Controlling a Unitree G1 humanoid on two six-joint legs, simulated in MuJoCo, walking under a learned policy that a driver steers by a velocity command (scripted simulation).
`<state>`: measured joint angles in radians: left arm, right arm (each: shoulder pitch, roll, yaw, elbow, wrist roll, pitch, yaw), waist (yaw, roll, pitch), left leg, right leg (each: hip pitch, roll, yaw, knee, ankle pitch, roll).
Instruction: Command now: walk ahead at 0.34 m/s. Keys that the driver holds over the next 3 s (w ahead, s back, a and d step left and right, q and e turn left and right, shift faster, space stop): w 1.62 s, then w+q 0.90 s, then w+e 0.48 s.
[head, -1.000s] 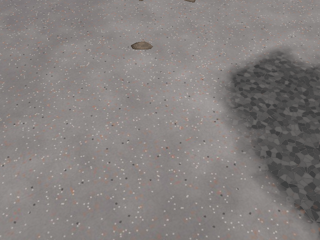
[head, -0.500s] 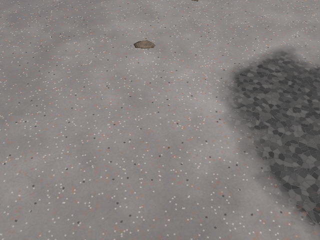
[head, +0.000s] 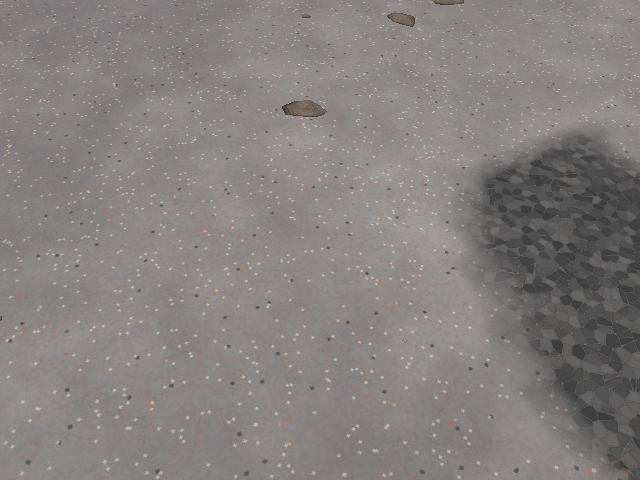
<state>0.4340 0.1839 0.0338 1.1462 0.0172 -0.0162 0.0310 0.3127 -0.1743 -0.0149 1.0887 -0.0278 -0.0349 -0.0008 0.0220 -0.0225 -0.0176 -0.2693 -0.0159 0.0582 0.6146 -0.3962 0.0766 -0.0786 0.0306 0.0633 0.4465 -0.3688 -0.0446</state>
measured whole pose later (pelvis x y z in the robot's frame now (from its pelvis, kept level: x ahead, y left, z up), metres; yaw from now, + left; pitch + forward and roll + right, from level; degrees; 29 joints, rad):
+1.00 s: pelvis +0.52 +0.03 -0.01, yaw +0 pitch +1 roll -1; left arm 0.49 0.16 0.02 1.10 0.03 -0.10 0.02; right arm -0.01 -0.17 -0.03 0.88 -0.02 -0.05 0.02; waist 0.07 0.01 0.07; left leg -0.52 0.02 0.10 0.55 -0.10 0.09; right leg 0.14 0.07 -0.07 0.23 -0.38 -0.07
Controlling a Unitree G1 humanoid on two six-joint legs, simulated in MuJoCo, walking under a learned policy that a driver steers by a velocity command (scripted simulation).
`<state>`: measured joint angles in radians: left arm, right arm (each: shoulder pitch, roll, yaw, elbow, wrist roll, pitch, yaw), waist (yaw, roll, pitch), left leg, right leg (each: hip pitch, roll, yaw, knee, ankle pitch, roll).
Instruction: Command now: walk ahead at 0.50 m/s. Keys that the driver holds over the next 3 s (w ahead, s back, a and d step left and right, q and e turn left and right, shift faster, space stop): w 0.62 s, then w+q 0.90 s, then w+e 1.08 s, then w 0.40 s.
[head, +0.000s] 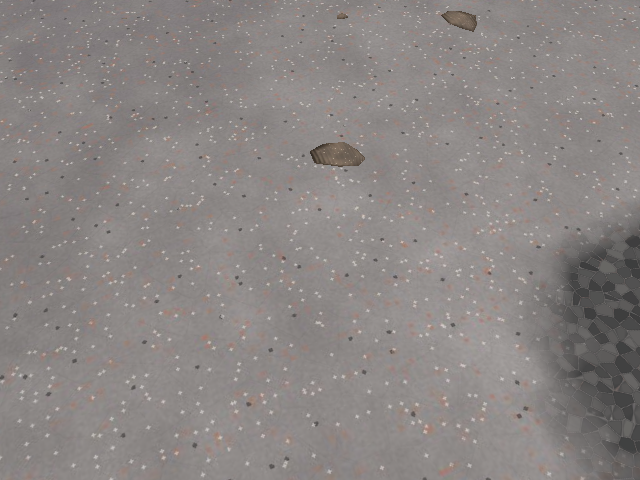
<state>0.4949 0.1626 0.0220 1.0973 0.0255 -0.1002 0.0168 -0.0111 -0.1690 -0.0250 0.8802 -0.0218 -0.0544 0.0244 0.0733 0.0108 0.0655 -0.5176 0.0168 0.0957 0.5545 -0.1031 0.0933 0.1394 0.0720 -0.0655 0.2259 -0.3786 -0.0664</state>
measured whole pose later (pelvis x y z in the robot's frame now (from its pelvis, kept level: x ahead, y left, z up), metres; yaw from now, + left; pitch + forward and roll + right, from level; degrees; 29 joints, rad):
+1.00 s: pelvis +0.54 -0.02 +0.01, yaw +9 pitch +0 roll -1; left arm 0.43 0.17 0.04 1.04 0.02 -0.11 0.02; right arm 0.13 -0.20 -0.05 0.92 -0.03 -0.02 0.04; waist 0.03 0.04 0.04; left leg -0.65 0.09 0.05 0.78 -0.01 0.07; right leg 0.05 0.06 -0.24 0.21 -0.27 -0.07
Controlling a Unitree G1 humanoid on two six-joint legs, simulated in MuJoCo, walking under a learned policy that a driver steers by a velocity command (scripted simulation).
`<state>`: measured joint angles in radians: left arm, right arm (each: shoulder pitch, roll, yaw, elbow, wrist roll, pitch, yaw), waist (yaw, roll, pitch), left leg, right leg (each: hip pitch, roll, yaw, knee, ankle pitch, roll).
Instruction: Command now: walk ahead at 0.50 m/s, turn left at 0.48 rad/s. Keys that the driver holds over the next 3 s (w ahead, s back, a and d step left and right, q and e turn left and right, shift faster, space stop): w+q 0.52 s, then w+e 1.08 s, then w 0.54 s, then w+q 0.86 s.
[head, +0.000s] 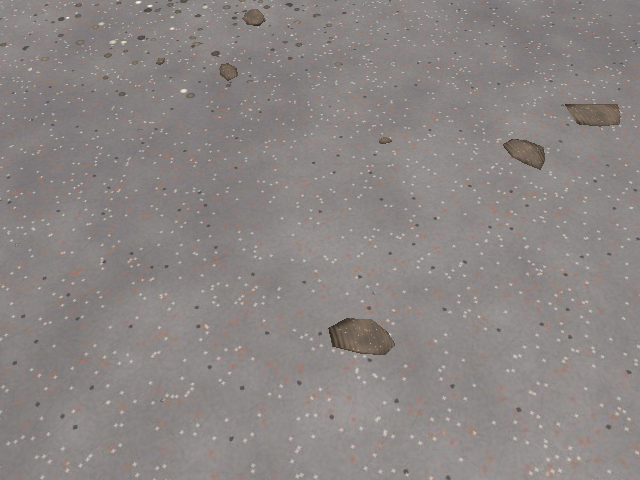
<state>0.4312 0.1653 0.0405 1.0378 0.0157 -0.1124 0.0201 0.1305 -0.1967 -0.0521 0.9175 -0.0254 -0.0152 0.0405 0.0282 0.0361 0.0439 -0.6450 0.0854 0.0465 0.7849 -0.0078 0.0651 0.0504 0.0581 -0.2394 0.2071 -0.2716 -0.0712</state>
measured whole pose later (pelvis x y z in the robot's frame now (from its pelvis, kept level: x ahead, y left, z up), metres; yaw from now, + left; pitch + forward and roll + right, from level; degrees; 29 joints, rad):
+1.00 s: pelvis +0.55 +0.08 +0.01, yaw +12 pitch +1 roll +0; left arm 0.40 0.24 0.06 0.90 0.00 -0.05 -0.02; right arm 0.14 -0.25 -0.02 0.77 -0.05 -0.04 0.02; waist 0.04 0.04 0.04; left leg -0.60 0.08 -0.06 0.93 -0.21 -0.03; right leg -0.14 0.13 0.07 0.30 -0.16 -0.11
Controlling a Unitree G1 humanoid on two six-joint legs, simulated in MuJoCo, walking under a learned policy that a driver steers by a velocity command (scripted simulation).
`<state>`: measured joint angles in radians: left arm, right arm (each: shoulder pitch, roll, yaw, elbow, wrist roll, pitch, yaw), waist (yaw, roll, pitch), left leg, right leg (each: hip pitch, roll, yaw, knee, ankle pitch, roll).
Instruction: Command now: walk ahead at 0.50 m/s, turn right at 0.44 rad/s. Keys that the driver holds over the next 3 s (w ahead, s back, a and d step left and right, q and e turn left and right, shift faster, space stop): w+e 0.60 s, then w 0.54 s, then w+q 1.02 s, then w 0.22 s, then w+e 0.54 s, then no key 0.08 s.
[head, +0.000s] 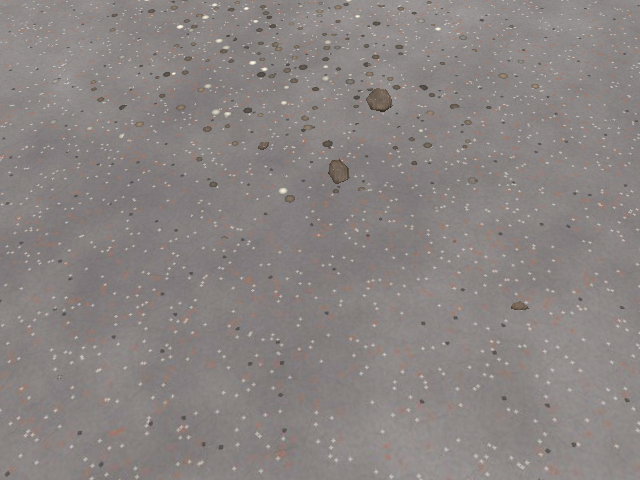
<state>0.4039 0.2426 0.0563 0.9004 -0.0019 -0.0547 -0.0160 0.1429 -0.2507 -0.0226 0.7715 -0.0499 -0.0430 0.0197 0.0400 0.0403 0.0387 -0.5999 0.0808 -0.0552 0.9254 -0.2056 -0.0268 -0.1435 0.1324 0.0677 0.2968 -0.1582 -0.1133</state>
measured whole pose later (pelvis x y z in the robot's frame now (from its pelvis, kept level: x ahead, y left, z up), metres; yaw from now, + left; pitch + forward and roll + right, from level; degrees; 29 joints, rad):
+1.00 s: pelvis +0.48 -0.10 +0.00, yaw -28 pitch +0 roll +0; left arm 0.31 0.25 0.04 0.84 0.01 -0.05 -0.01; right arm 0.28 -0.26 -0.03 0.82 -0.03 -0.03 0.03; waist -0.01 0.03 0.04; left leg -0.52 0.11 0.01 1.07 -0.29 0.02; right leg -0.16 0.08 -0.05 0.34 -0.19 -0.10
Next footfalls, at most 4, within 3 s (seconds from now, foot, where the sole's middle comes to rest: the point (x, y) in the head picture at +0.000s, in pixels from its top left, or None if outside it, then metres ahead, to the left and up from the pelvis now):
0.26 left None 0.31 0.13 -0.78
0.78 right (446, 478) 0.49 -0.17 -0.78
1.32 left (425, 325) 0.84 -0.15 -0.78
1.86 right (514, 249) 1.08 -0.40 -0.78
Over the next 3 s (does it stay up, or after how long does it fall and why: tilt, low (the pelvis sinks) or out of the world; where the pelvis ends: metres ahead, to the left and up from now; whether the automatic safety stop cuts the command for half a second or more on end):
stays up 1.51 -0.26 -0.03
